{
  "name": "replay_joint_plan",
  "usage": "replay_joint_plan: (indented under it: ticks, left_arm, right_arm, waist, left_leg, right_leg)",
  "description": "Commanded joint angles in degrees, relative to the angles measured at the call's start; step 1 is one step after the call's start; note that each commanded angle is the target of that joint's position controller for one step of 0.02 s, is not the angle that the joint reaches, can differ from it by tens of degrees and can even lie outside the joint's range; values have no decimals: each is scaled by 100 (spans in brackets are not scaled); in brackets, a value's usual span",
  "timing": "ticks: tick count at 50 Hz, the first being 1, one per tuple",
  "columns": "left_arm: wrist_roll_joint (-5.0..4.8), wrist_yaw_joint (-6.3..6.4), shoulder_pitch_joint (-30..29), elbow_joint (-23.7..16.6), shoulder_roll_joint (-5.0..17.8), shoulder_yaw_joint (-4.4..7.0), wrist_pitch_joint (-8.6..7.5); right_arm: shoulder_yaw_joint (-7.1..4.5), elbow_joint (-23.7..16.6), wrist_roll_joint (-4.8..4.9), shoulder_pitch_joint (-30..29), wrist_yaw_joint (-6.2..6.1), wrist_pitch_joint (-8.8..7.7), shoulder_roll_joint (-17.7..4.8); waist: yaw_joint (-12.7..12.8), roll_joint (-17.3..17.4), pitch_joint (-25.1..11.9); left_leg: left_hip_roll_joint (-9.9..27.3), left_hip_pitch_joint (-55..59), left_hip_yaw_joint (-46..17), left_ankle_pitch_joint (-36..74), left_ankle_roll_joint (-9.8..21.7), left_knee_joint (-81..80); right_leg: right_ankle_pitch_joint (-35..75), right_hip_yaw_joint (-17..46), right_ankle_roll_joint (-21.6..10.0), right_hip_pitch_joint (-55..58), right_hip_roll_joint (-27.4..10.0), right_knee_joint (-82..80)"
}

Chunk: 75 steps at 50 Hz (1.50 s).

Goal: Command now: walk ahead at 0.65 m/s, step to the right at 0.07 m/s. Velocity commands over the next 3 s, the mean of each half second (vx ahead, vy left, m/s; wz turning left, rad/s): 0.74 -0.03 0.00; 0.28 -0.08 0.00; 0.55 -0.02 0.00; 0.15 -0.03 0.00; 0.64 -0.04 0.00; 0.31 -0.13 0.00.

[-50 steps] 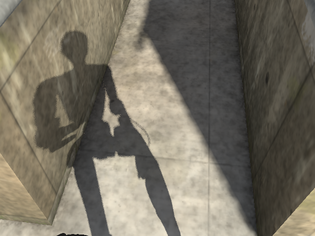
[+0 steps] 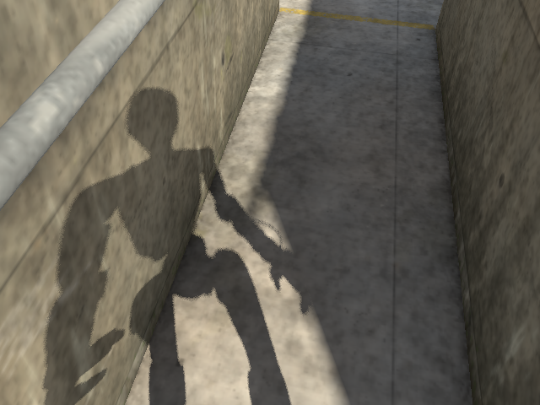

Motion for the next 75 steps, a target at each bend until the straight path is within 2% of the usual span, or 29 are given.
replay_joint_plan:
  ticks: [1, 2, 4, 8, 17, 21, 22, 23, 24, 25, 26, 27, 30, 43, 44, 46, 47, 50, 52, 53, 54, 55, 57, 67, 68, 69, 72, 73, 75]
  left_arm:
    - [-193, -59, 1732, 374, 324, 115, -213]
    - [-108, -37, 1824, 204, 621, 93, -486]
    - [-243, 64, 824, -187, 1533, 415, -590]
    - [-338, 180, 390, -215, 700, 189, -683]
    - [-357, 150, 1585, 293, 582, 366, -843]
    - [-374, 192, 1294, 278, 613, 436, -804]
    - [-410, 347, 1099, 72, 739, 511, -842]
    - [-446, 387, 926, 113, 1398, 644, -670]
    - [-363, 303, 310, 87, 307, 337, -613]
    - [-583, 97, 1408, -23, -588, 103, -453]
    - [-690, 222, 969, -118, -126, 167, -560]
    - [-507, 224, 346, -376, 143, 227, -710]
    - [-242, 405, 1119, -110, 740, 445, -484]
    - [-68, 44, -834, -1030, 115, 144, -429]
    - [-34, 110, -922, -1031, 233, 165, -481]
    - [-87, 35, -827, -1250, 278, 165, -326]
    - [145, -121, -1347, -1092, 181, 67, -304]
    - [-151, -33, -608, -1046, 263, 162, -634]
    - [-27, -23, 914, -98, 703, 319, -493]
    - [219, 27, 1363, 29, 886, 389, -577]
    - [71, 26, 1742, -99, 1573, 494, -665]
    - [-112, -18, 1530, -66, 1544, 522, -745]
    - [-115, 30, 541, -219, 832, 420, -812]
    - [-465, 184, 776, 217, 252, 249, -777]
    - [-152, 229, 805, 49, 301, 206, -824]
    - [-181, 318, 869, 22, 758, 347, -705]
    - [-298, 113, 1048, 326, 353, 160, -634]
    - [-259, 341, 469, -95, 938, 354, -684]
    - [-509, 393, 637, 289, 837, 307, -465]
  right_arm:
    - [34, -731, -203, -1367, 195, 9, -75]
    - [326, -895, -137, -1485, 323, -26, 945]
    - [213, -1317, -137, -1184, 458, -151, 664]
    - [-2, -938, -306, -1081, 709, -233, -187]
    - [277, -1062, -94, -2791, 904, -274, 487]
    - [288, -990, -186, -2513, 540, -354, 407]
    - [242, -636, -274, -1966, 575, -269, 210]
    - [-33, -757, -184, -1276, 504, -457, -151]
    - [-13, -337, -244, -108, 243, -514, 76]
    - [-170, -247, -421, 371, 103, -499, -554]
    - [-296, 174, -119, 862, 205, -249, -730]
    - [-130, 85, -162, 598, 232, -306, -226]
    - [-76, -541, -239, -835, 405, -342, -470]
    - [-71, -607, -98, 103, 153, 4, -754]
    - [-23, -651, -99, 300, 145, 93, -621]
    - [-246, -399, 108, 1031, -9, -329, -1345]
    - [-175, -566, 103, 792, 35, -393, -747]
    - [-128, -539, 31, 287, 164, -277, -780]
    - [16, -929, -183, -244, 293, -263, -318]
    - [105, -926, -137, -199, 343, -307, 64]
    - [277, -1233, -151, -233, 502, -345, 628]
    - [112, -1041, -141, 223, 666, -333, 156]
    - [-11, -556, -217, 248, 642, -187, -112]
    - [376, -1140, -275, -2050, 542, -68, 281]
    - [342, -724, -171, -1829, 484, -72, 261]
    - [310, -935, 74, -1454, 415, -188, 394]
    - [191, -995, 63, -1483, 250, -194, 377]
    - [117, -895, -36, -1108, 408, -116, -71]
    - [-114, -795, -342, 781, 418, -119, -473]
  waist:
    - [855, 445, 1397]
    - [880, -1013, 1470]
    - [95, -1410, 1268]
    - [-42, -468, 658]
    - [625, -578, 1141]
    - [287, -1348, 362]
    - [207, -623, 497]
    - [-419, -1641, -363]
    - [-898, -1437, -881]
    - [-462, 377, -1388]
    - [-896, 1569, -1759]
    - [-771, 1110, -1253]
    - [109, -702, -500]
    - [-203, 1740, 591]
    - [-317, 1786, 572]
    - [-269, 446, 1240]
    - [-687, 708, 1364]
    - [42, 1767, 605]
    - [494, 342, -61]
    - [810, -885, -108]
    - [744, -2323, -243]
    - [524, -1514, -568]
    - [118, 197, 244]
    - [228, -877, 1092]
    - [477, -207, 1519]
    - [288, -905, 1091]
    - [194, -1376, 321]
    - [121, -286, 629]
    - [-1319, -419, -656]
  left_leg:
    - [-160, -1946, -170, -2991, 618, 629]
    - [-1246, -3270, -574, -2751, 588, 3585]
    - [-1016, -4556, -2008, -682, 638, 4943]
    - [-559, -3641, -1025, 736, 76, 4089]
    - [-445, -2255, 357, 1033, 258, 352]
    - [-837, -885, 595, 290, 601, 213]
    - [-1007, -897, 806, 474, 744, -77]
    - [-592, 733, 41, 1332, 966, -768]
    - [-474, 2278, 355, 1474, 771, -778]
    - [1603, 5068, -2131, 1043, 1303, -103]
    - [1528, 4703, -1888, 3405, 2247, 217]
    - [1343, 4106, -1633, 3728, 2255, 80]
    - [1676, 1380, -2564, 1270, 1739, -877]
    - [277, -42, -151, -1264, 934, -1406]
    - [122, -98, -122, -1301, 1055, -1328]
    - [2084, 1573, -2581, -2981, 1263, -1859]
    - [1549, 2030, -1738, -2446, 1170, -1923]
    - [454, 590, -388, -808, 708, -936]
    - [378, 26, -280, -271, 870, 673]
    - [-89, -974, 310, -473, 696, 3002]
    - [-1010, -2612, -332, -2379, 584, 4812]
    - [-856, -3074, -1166, -1734, 733, 5649]
    - [-325, -3099, -1077, -523, 621, 6056]
    - [65, -2598, 113, 470, 76, 2725]
    - [-123, -2635, 250, 693, -10, 2156]
    - [-111, -2194, -57, 659, -112, 1773]
    - [-758, 168, 570, 938, 55, 1293]
    - [-937, 75, 516, 1350, 93, 1091]
    - [-152, 2409, -322, 2445, 512, 376]
  right_leg:
    - [-23, -817, -190, 1411, 224, -2232]
    - [-1307, 1371, 161, 1191, -860, -2184]
    - [-2955, 4319, -291, 587, -2110, -3588]
    - [-981, 2282, -441, 936, -1414, -3262]
    - [2593, 467, -382, 2155, -1054, -3648]
    - [6932, 107, -495, 2457, -828, -2221]
    - [9238, 357, -300, 2623, -1340, -1616]
    - [7992, 546, -395, 2261, -972, -777]
    - [5414, -41, -484, 1432, -241, 464]
    - [-1115, 76, -363, -1838, 385, 2588]
    - [-1738, 480, -406, -2093, 414, 4367]
    - [-1424, 737, -453, -2569, 246, 4488]
    - [72, 1356, 263, -1584, -28, 4330]
    - [2068, -182, 263, -1421, -80, 563]
    - [1765, -385, 288, -1037, 74, 518]
    - [1232, 718, 190, -3487, -503, 974]
    - [1236, 181, 136, -3452, -461, 109]
    - [1024, -134, 101, -45, 79, -664]
    - [405, -1097, 52, 1655, 710, -1201]
    - [-745, 592, -347, 2040, -446, -1884]
    - [-2223, 3596, -765, 2413, -1667, -3082]
    - [-3474, 5211, -969, 2309, -2162, -3604]
    - [-1266, 3660, -526, 1428, -1936, -2791]
    - [1754, 542, -1014, 744, -611, -3287]
    - [4828, 739, -818, 1062, -1006, -2889]
    - [6026, 477, -515, 1196, -826, -2444]
    - [3844, 68, -1014, 793, -324, -2403]
    - [6690, 531, -781, 706, -1012, -1940]
    - [3105, 20, -58, 167, 80, 1154]
Next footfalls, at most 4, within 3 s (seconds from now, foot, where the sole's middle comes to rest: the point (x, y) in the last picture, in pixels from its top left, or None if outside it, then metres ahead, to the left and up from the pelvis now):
0.04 right None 0.00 -0.13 -0.78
0.48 left None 0.35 0.07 -0.78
1.06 right None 0.53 -0.21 -0.78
1.50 left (264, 303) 0.87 0.02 -0.78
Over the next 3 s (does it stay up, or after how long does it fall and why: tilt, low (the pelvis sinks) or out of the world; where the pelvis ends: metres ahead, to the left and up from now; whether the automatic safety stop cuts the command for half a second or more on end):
stays up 1.24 -0.23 -0.01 its command is cut before an obstacle from the start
